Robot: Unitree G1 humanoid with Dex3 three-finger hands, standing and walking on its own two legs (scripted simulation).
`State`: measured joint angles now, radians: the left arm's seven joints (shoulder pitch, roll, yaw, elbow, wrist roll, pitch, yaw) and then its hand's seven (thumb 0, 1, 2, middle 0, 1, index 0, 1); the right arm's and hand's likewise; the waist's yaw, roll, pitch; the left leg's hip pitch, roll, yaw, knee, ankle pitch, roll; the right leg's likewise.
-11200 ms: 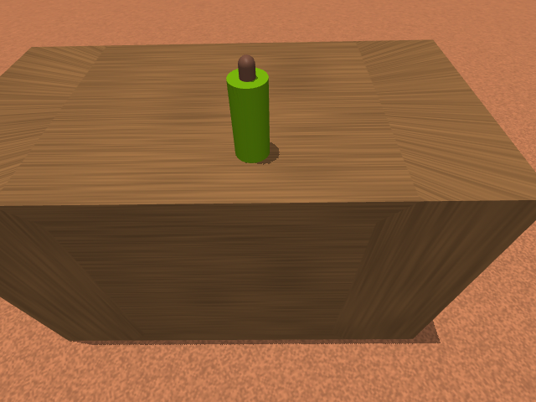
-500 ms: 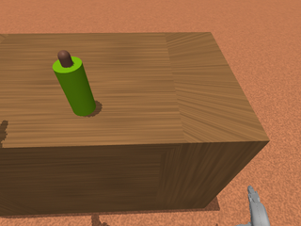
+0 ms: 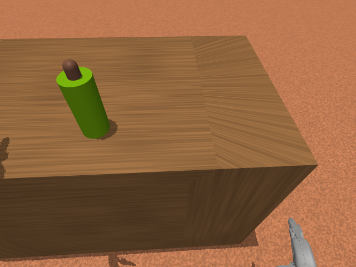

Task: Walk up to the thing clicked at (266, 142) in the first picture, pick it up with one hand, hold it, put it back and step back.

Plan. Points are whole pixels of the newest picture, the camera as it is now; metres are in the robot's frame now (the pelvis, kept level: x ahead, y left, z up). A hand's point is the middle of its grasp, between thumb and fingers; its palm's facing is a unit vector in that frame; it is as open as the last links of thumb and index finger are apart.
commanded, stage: approach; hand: left
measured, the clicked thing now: (84, 99) +0.47 +0.23 +0.13
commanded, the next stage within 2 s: close in in 0.16 s
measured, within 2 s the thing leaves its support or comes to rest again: neither
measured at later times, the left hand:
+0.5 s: hand (71, 128) +0.43 +0.27 +0.08, palm faces +0.19 -0.98 +0.05, open 17.7 cm
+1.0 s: hand (91, 127) +0.43 +0.22 +0.08, palm faces +0.18 -0.98 +0.03, open 17.7 cm
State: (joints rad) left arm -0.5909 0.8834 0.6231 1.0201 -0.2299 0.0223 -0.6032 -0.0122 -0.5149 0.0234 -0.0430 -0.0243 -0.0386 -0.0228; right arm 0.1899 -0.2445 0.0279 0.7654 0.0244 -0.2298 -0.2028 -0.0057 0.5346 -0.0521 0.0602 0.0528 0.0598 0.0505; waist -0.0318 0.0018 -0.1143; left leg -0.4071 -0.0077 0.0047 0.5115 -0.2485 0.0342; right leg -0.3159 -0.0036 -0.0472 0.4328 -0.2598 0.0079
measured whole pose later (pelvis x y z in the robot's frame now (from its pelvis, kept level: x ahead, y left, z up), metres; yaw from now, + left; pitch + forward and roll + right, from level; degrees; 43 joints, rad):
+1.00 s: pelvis -0.01 -0.02 -0.03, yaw -2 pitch +12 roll -1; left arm -0.59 0.44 0.38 0.83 -0.21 -0.18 -0.14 -0.01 -0.61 0.00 -0.06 -0.02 -0.07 0.00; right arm 0.28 -0.25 -0.05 0.44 0.03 -0.09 -0.05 -0.01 0.53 -0.05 0.06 0.05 0.06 0.05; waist -0.08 0.01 -0.12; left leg -0.64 0.03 0.02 0.79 -0.37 0.01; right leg -0.57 0.02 -0.03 0.75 -0.39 -0.01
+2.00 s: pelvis -0.02 +0.00 -0.04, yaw -3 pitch +14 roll -2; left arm -0.75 0.49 0.41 0.95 -0.15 -0.18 -0.07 -0.01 -0.40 0.69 -0.81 -0.80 -0.82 -0.79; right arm 0.33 -0.23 -0.04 0.31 0.02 -0.05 -0.02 -0.01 0.51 -0.05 0.06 0.05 0.06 0.05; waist -0.11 0.01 -0.14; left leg -0.72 0.03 0.04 0.85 -0.38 0.03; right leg -0.65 0.03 -0.01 0.79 -0.39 0.00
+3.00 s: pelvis -0.02 -0.01 -0.02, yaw -2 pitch +7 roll -1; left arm -0.77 0.45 0.35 0.79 -0.15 0.08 -0.02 -0.01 -0.38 1.05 -0.73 -0.95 -0.73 -0.94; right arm 0.28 -0.24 -0.05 0.47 0.05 -0.12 -0.07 -0.01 0.53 -0.06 0.06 0.05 0.06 0.05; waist -0.07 0.03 -0.10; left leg -0.48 0.02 0.03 0.67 -0.31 0.02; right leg -0.42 0.02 -0.02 0.63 -0.33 -0.01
